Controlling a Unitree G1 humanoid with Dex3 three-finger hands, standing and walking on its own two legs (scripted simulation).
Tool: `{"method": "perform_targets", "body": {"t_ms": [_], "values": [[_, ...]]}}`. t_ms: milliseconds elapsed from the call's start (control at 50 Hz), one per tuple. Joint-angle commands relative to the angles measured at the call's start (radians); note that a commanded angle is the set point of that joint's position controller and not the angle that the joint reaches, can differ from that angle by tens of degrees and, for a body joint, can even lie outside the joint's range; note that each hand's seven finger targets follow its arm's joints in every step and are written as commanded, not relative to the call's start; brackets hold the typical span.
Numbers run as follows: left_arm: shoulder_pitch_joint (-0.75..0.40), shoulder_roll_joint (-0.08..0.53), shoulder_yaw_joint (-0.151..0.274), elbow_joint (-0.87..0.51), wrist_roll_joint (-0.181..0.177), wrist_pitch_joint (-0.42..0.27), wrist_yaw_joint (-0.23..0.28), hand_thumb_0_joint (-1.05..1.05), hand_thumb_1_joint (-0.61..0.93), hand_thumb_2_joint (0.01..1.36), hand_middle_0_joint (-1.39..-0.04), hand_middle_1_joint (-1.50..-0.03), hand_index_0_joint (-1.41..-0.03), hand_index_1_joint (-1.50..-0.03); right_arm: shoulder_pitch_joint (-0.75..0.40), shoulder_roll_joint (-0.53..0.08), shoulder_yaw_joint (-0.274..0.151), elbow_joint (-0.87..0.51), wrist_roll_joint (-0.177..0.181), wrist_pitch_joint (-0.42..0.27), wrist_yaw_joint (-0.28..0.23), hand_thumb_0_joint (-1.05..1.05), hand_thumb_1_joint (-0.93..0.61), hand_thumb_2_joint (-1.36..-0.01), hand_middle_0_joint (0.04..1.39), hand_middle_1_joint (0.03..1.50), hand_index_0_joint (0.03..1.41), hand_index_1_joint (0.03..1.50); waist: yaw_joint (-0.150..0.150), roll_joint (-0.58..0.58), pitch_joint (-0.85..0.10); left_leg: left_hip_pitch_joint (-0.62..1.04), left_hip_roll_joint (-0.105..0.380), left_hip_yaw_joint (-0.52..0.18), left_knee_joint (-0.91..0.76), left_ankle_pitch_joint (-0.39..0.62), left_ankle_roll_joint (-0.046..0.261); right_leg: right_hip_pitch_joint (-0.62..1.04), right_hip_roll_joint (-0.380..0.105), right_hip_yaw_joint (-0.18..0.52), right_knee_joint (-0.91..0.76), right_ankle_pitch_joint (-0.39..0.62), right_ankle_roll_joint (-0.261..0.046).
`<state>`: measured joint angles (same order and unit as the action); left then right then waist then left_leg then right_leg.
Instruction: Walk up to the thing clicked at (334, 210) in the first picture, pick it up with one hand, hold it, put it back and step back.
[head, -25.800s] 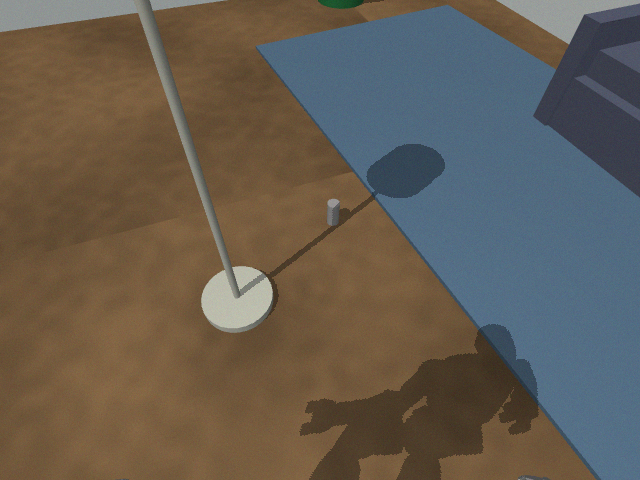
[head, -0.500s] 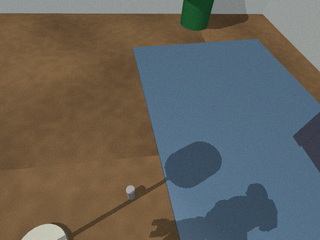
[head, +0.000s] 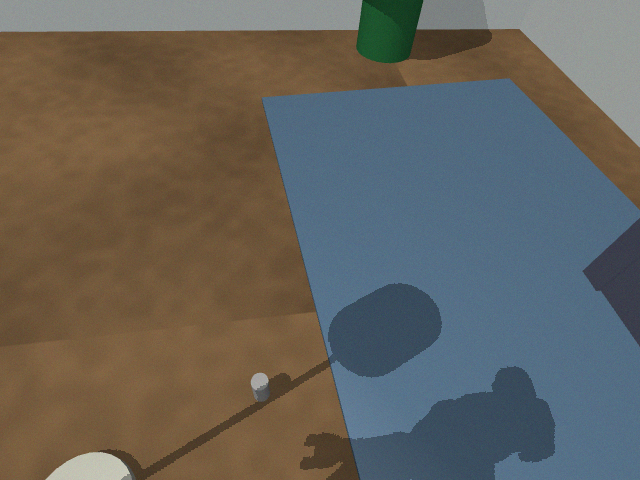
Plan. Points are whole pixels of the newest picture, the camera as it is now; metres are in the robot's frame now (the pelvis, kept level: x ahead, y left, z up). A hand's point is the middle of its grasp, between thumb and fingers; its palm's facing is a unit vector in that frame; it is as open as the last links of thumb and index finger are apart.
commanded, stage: stand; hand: left
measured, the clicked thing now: (260, 387) +0.43 +0.15 -0.73
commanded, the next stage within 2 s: walk up in 0.42 s
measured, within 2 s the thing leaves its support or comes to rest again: neither
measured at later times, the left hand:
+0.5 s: hand out of the picture +0.04 +0.25 -0.17, palm faces -0.01 -0.96 -0.29, open 7.4 cm
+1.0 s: hand out of the picture +0.04 +0.23 -0.17, palm faces +0.03 -0.96 -0.28, open 7.4 cm
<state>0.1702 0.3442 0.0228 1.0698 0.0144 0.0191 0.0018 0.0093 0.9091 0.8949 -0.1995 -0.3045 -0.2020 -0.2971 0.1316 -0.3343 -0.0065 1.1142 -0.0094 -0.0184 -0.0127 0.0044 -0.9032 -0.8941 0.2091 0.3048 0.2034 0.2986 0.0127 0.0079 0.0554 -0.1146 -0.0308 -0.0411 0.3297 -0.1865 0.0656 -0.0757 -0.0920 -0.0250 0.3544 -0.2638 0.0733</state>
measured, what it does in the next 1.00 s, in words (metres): stands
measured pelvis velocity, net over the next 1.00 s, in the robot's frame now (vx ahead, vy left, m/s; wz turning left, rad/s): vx -0.01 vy -0.01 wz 0.03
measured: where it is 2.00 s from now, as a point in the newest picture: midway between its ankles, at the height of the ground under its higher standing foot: outside the picture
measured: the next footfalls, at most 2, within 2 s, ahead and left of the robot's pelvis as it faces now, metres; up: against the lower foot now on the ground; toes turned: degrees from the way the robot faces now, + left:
none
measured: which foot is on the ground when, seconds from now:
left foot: down 0.00-1.00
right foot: down 0.00-1.00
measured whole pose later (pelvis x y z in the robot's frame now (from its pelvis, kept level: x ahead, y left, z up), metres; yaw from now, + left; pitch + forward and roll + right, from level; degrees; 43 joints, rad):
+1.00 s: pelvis -0.01 -0.01 +0.00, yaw +2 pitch -1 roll -4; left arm 0.14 0.34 0.03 1.12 0.02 0.01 -0.02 0.01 0.91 0.89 -0.20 -0.30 -0.20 -0.30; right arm 0.14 -0.33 -0.01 1.12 -0.01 -0.03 -0.01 0.01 -0.90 -0.89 0.21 0.30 0.20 0.30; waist 0.01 0.01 0.03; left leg -0.13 -0.01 -0.08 0.31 -0.16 0.04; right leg -0.08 -0.07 -0.06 0.33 -0.24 0.05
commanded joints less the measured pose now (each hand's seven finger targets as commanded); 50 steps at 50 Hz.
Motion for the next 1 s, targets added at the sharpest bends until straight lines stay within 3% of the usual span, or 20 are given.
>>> {"method": "perform_targets", "body": {"t_ms": [0,40,120,200,320,380,400,440,480,500,560,620,660,720,760,800,980], "values": [[0.01,0.183,0.034,-0.053,0.003,-0.015,0.016,0.0,0.9,0.9,-0.2,-0.3,-0.2,-0.3,-0.016,-0.228,-0.047,-0.054,0.001,-0.022,-0.016,0.0,-0.9,-0.9,0.2,0.3,0.2,0.3,-0.008,0.022,-0.068,0.015,0.142,-0.104,-0.05,0.284,-0.06,-0.008,-0.026,0.024,-0.034,0.131,-0.068],[0.009,0.185,0.033,-0.053,0.002,-0.017,0.014,0.0,0.9,0.9,-0.2,-0.3,-0.2,-0.3,-0.032,-0.225,-0.046,-0.056,0.0,-0.022,-0.013,0.0,-0.9,-0.9,0.2,0.3,0.2,0.3,-0.004,0.014,-0.064,0.002,0.137,-0.098,-0.051,0.215,-0.05,-0.009,-0.034,0.035,-0.046,0.122,-0.071],[0.01,0.183,0.034,-0.053,0.004,-0.016,0.014,0.0,0.9,0.9,-0.2,-0.3,-0.2,-0.3,-0.019,-0.228,-0.047,-0.051,0.0,-0.022,-0.012,0.0,-0.9,-0.9,0.2,0.3,0.2,0.3,-0.009,0.036,-0.061,0.013,0.147,-0.117,-0.07,0.231,-0.064,-0.021,-0.024,0.028,-0.032,0.111,-0.072],[0.009,0.187,0.033,-0.052,0.003,-0.022,0.016,0.0,0.9,0.9,-0.2,-0.3,-0.2,-0.3,-0.018,-0.225,-0.046,-0.053,0.0,-0.022,-0.012,0.0,-0.9,-0.9,0.2,0.3,0.2,0.3,-0.009,0.021,-0.082,0.024,0.142,-0.1,-0.045,0.289,-0.055,-0.004,-0.029,0.033,-0.041,0.145,-0.068],[0.018,0.183,0.032,-0.049,0.004,-0.019,0.014,0.0,0.9,0.9,-0.2,-0.3,-0.2,-0.3,-0.03,-0.23,-0.048,-0.053,0.0,-0.023,-0.011,0.0,-0.9,-0.9,0.2,0.3,0.2,0.3,-0.003,0.041,-0.067,0.015,0.151,-0.12,-0.073,0.215,-0.056,-0.022,-0.024,0.026,-0.037,0.105,-0.069],[0.014,0.183,0.032,-0.05,0.003,-0.018,0.014,0.0,0.9,0.9,-0.2,-0.3,-0.2,-0.3,-0.022,-0.23,-0.049,-0.05,0.002,-0.023,-0.013,0.0,-0.9,-0.9,0.2,0.3,0.2,0.3,-0.009,0.042,-0.069,0.03,0.151,-0.118,-0.067,0.254,-0.066,-0.027,-0.024,0.03,-0.038,0.107,-0.07],[-0.022,0.205,0.035,-0.044,0.006,-0.015,0.006,0.0,0.9,0.9,-0.2,-0.3,-0.2,-0.3,-0.029,-0.227,-0.053,-0.06,0.005,-0.026,-0.009,0.0,-0.9,-0.9,0.2,0.3,0.2,0.3,-0.018,0.022,-0.09,0.057,0.158,-0.146,-0.084,0.308,-0.089,-0.051,0.001,0.006,-0.019,0.082,-0.085],[-0.02,0.196,0.036,-0.042,0.005,-0.006,0.004,0.0,0.9,0.9,-0.2,-0.3,-0.2,-0.3,-0.017,-0.238,-0.058,-0.059,0.003,-0.026,-0.013,0.0,-0.9,-0.9,0.2,0.3,0.2,0.3,-0.019,0.064,-0.082,0.092,0.168,-0.162,-0.086,0.345,-0.106,-0.096,0.016,0.008,-0.005,0.01,-0.084],[-0.012,0.188,0.037,-0.03,0.004,-0.002,0.003,0.0,0.9,0.9,-0.2,-0.3,-0.2,-0.3,-0.028,-0.234,-0.06,-0.065,-0.001,-0.027,-0.015,0.0,-0.9,-0.9,0.2,0.3,0.2,0.3,-0.01,0.076,-0.086,0.094,0.172,-0.164,-0.082,0.31,-0.093,-0.102,0.012,0.012,-0.014,0.008,-0.089],[-0.022,0.19,0.037,-0.03,0.007,-0.002,0.002,0.0,0.9,0.9,-0.2,-0.3,-0.2,-0.3,-0.019,-0.229,-0.06,-0.064,-0.001,-0.025,-0.016,0.0,-0.9,-0.9,0.2,0.3,0.2,0.3,-0.016,0.074,-0.081,0.078,0.166,-0.156,-0.084,0.302,-0.1,-0.099,0.013,0.018,-0.013,0.007,-0.09],[-0.023,0.191,0.039,-0.019,0.008,-0.004,0.001,0.0,0.9,0.9,-0.2,-0.3,-0.2,-0.3,-0.032,-0.22,-0.058,-0.07,-0.004,-0.026,-0.016,0.0,-0.9,-0.9,0.2,0.3,0.2,0.3,-0.008,0.059,-0.067,0.007,0.153,-0.15,-0.106,0.167,-0.088,-0.046,0.002,0.027,-0.039,0.046,-0.09],[-0.029,0.197,0.041,-0.015,0.011,-0.01,0.0,0.0,0.9,0.9,-0.2,-0.3,-0.2,-0.3,-0.04,-0.214,-0.057,-0.071,-0.006,-0.027,-0.013,0.0,-0.9,-0.9,0.2,0.3,0.2,0.3,-0.006,0.037,-0.074,-0.026,0.141,-0.124,-0.103,0.113,-0.079,-0.007,-0.011,0.027,-0.054,0.091,-0.089],[-0.043,0.197,0.041,-0.015,0.011,-0.013,-0.001,0.0,0.9,0.9,-0.2,-0.3,-0.2,-0.3,-0.027,-0.208,-0.055,-0.063,-0.006,-0.03,-0.012,0.0,-0.9,-0.9,0.2,0.3,0.2,0.3,-0.011,0.029,-0.072,-0.034,0.135,-0.128,-0.106,0.125,-0.09,-0.003,-0.018,0.034,-0.056,0.098,-0.09],[-0.044,0.201,0.042,-0.014,0.009,-0.014,-0.002,0.0,0.9,0.9,-0.2,-0.3,-0.2,-0.3,-0.033,-0.214,-0.054,-0.062,-0.007,-0.033,-0.011,0.0,-0.9,-0.9,0.2,0.3,0.2,0.3,-0.006,0.029,-0.071,-0.034,0.136,-0.126,-0.102,0.131,-0.086,-0.008,-0.019,0.029,-0.055,0.098,-0.09],[-0.047,0.202,0.044,-0.011,0.011,-0.018,-0.003,0.0,0.9,0.9,-0.2,-0.3,-0.2,-0.3,-0.036,-0.209,-0.051,-0.062,-0.006,-0.035,-0.009,0.0,-0.9,-0.9,0.2,0.3,0.2,0.3,-0.003,0.004,-0.078,-0.04,0.134,-0.123,-0.089,0.118,-0.068,0.01,-0.027,0.034,-0.065,0.117,-0.093],[-0.057,0.205,0.044,-0.017,0.011,-0.019,-0.004,0.0,0.9,0.9,-0.2,-0.3,-0.2,-0.3,-0.027,-0.215,-0.049,-0.058,-0.006,-0.035,-0.009,0.0,-0.9,-0.9,0.2,0.3,0.2,0.3,-0.009,0.015,-0.063,-0.063,0.133,-0.124,-0.101,0.104,-0.075,0.013,-0.027,0.032,-0.059,0.114,-0.093],[-0.064,0.205,0.044,-0.018,0.009,-0.025,-0.005,0.0,0.9,0.9,-0.2,-0.3,-0.2,-0.3,-0.021,-0.217,-0.045,-0.061,-0.002,-0.037,-0.007,0.0,-0.9,-0.9,0.2,0.3,0.2,0.3,-0.008,0.009,-0.09,-0.035,0.131,-0.122,-0.068,0.193,-0.06,0.025,-0.033,0.026,-0.061,0.161,-0.092]]}}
